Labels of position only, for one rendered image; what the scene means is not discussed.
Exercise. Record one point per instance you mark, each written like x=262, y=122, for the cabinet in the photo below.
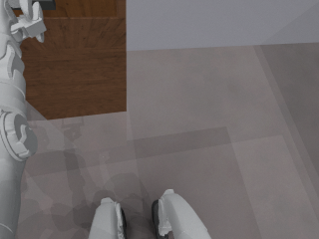
x=81, y=67

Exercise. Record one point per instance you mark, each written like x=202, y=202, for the robot left shin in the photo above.
x=121, y=230

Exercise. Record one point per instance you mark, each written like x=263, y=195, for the left robot hand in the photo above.
x=29, y=24

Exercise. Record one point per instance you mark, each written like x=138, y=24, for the drawer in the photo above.
x=80, y=8

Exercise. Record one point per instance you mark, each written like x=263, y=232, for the left robot upper arm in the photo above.
x=17, y=143

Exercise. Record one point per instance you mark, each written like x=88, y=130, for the robot left forearm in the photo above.
x=12, y=82

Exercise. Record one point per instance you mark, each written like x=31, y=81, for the robot left thigh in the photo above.
x=107, y=219

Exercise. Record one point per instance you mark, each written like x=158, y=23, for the handle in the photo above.
x=45, y=4

